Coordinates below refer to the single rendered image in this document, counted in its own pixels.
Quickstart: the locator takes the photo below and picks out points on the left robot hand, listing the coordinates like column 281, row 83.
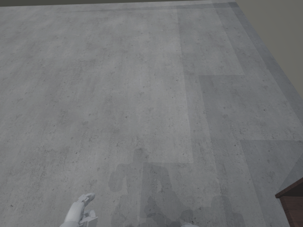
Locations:
column 77, row 214

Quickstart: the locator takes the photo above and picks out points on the wardrobe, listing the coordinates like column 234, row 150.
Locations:
column 292, row 202

